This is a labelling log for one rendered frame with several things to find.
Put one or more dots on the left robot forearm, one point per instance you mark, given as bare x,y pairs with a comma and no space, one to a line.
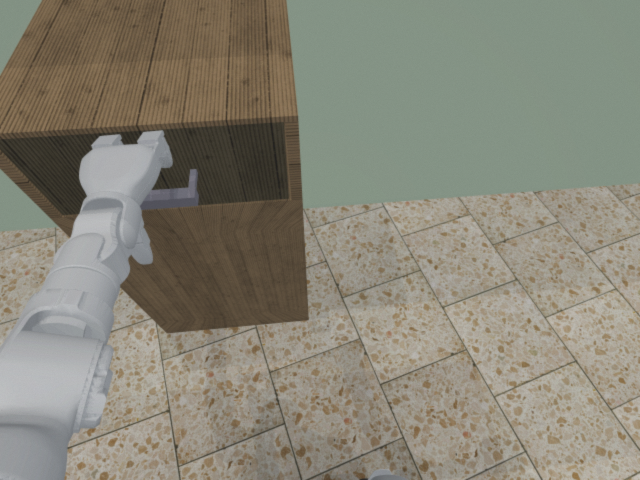
82,286

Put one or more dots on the handle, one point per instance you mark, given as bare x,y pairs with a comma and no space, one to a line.
172,198

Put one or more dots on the left robot upper arm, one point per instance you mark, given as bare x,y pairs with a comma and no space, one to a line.
51,386

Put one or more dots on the cabinet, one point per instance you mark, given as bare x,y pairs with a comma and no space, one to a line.
103,66

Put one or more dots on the robot left hand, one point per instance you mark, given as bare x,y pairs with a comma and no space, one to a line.
131,170

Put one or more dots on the drawer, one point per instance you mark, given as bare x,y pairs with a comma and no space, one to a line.
235,163

